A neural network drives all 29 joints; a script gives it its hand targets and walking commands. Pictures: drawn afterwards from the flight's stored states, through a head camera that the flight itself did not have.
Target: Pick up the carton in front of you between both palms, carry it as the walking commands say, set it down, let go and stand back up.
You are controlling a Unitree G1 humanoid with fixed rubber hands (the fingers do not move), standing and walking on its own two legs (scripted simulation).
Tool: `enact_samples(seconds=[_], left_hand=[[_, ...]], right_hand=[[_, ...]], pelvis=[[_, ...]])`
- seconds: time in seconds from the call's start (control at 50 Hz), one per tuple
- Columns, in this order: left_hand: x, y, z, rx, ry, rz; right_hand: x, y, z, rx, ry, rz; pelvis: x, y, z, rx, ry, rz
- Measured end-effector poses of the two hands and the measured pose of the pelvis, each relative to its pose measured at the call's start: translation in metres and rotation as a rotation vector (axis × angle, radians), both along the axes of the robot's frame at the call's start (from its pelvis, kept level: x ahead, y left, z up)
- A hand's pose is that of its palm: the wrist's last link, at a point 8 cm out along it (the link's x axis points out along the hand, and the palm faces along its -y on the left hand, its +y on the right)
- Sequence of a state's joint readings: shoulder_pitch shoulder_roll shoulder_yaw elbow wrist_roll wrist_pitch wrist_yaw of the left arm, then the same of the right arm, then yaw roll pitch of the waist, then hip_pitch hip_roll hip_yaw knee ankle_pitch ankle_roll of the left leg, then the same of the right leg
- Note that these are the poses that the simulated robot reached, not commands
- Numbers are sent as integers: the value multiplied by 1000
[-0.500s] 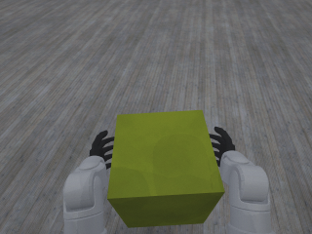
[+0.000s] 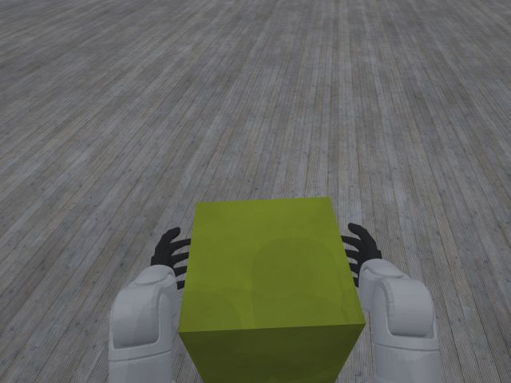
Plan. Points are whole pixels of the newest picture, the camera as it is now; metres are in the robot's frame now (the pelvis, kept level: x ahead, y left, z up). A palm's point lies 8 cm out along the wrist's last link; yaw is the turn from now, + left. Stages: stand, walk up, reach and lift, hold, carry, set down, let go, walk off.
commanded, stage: carry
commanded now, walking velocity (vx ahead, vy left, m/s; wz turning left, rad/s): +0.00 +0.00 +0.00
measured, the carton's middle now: (267, 296) +0.26 +0.00 +0.01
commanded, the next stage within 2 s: hold in 1.02 s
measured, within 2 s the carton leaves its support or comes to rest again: neither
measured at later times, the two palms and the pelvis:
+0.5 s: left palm (161, 302) +0.24 +0.16 +0.04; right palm (360, 296) +0.24 -0.14 +0.04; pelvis -0.04 +0.01 +0.00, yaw +0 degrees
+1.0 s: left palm (157, 300) +0.24 +0.17 +0.04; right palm (355, 294) +0.24 -0.13 +0.04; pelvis -0.04 +0.02 +0.00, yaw +0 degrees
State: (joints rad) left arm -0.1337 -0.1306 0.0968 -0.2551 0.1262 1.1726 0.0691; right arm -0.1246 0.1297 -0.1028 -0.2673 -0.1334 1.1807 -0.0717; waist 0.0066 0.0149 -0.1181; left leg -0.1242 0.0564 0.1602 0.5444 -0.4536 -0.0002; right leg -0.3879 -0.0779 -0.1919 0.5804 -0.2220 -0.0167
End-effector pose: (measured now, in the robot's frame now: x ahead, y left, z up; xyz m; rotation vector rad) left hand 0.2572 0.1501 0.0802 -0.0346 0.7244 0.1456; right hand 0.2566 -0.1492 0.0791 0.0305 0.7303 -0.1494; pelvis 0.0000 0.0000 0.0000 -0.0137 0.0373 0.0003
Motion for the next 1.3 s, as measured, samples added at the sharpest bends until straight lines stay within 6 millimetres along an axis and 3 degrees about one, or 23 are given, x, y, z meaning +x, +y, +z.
enact_samples(seconds=[0.3,0.56,0.7,1.04,1.14,1.3], left_hand=[[-24,4,-18,35,-11,-27],[-16,10,-41,69,-36,-45],[-10,12,-39,64,-80,-39],[-17,17,-39,61,-62,-40],[-30,27,-38,82,-50,-16],[-62,50,-34,77,-56,154]], right_hand=[[-25,4,-19,-29,-11,21],[-15,10,-42,-60,-35,53],[-9,11,-40,-56,-80,48],[-16,16,-39,-58,-63,44],[-19,26,-41,-61,-53,87],[-2,56,-36,-57,-70,249]], pelvis=[[-29,5,3,9,-16,-3],[-43,9,3,13,-18,2],[-45,10,2,11,-12,4],[-44,16,2,4,-32,8],[-47,14,12,2,-110,94],[-50,-4,16,21,-140,187]])
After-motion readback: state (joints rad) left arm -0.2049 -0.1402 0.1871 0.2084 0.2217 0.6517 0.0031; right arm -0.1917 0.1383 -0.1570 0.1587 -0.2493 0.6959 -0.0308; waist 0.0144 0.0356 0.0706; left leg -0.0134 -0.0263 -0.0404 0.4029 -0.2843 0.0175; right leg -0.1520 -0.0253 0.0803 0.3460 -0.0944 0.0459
